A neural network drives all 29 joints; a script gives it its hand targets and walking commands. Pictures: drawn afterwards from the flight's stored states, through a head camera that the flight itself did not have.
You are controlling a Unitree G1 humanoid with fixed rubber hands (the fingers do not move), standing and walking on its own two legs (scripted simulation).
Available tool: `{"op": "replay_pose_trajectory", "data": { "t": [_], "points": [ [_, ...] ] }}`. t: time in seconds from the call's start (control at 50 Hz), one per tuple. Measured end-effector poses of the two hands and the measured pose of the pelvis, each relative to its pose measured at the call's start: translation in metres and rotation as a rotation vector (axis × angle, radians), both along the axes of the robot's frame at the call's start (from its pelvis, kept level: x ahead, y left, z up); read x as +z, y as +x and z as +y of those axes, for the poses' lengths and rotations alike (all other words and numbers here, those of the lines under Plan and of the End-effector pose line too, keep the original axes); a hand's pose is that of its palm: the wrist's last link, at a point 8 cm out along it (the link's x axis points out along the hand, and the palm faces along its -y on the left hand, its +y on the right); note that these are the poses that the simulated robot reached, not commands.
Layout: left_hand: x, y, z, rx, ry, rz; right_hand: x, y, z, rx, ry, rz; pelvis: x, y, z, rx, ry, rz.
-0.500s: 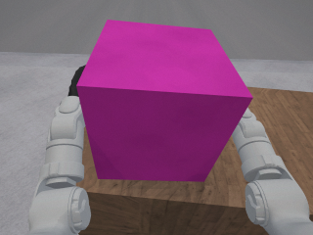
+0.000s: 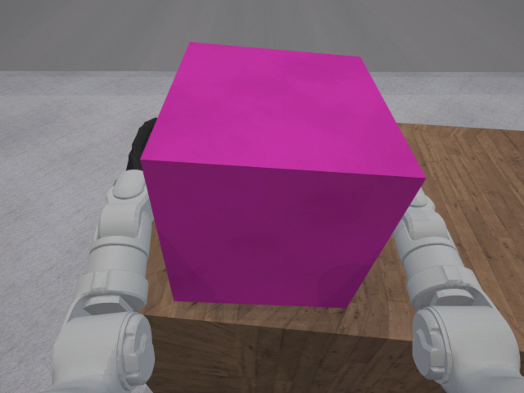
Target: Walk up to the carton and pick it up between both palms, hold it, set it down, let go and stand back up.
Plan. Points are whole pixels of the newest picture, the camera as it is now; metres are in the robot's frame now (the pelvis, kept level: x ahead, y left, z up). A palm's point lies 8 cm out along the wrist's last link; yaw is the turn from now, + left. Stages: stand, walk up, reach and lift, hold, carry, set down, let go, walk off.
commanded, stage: set down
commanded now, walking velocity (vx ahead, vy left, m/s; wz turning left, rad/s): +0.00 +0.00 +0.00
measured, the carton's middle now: (268, 176) +0.44 -0.02 +0.13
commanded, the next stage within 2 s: none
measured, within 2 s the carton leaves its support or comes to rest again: neither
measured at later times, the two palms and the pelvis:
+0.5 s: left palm (148, 184) +0.43 +0.17 +0.13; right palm (384, 190) +0.41 -0.21 +0.12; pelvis +0.01 +0.00 +0.00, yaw +0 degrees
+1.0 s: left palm (157, 196) +0.44 +0.16 +0.10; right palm (380, 205) +0.41 -0.22 +0.08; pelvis +0.00 +0.00 +0.00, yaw -1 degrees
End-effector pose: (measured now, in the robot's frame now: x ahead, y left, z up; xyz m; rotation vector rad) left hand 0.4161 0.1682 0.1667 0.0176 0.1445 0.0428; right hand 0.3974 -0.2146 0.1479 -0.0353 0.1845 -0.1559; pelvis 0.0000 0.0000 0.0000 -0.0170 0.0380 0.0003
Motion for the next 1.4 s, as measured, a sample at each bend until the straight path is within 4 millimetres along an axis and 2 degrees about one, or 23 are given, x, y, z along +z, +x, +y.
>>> {"op": "replay_pose_trajectory", "data": {
  "t": [0.3,0.7,1.02,1.4],
  "points": [
    [-0.021,0.009,0.01,0.003,-0.014,0.015,-0.014,0.012,0.01,0.012,-0.014,0.015,0.0,0.006,0.002,0.008,-0.001,0.034],
    [-0.049,0.014,-0.008,-0.007,0.016,0.065,-0.044,0.009,-0.009,0.01,-0.023,0.052,-0.001,0.006,0.002,-0.006,-0.001,0.083],
    [-0.073,0.02,-0.003,-0.011,0.025,0.095,-0.07,0.015,-0.004,0.025,-0.046,0.077,-0.001,0.003,0.002,-0.014,0.006,0.156],
    [-0.088,0.019,-0.003,-0.007,0.034,0.08,-0.073,0.016,-0.005,0.025,-0.055,0.054,-0.003,0.006,0.004,-0.017,-0.001,0.173]
  ]
}}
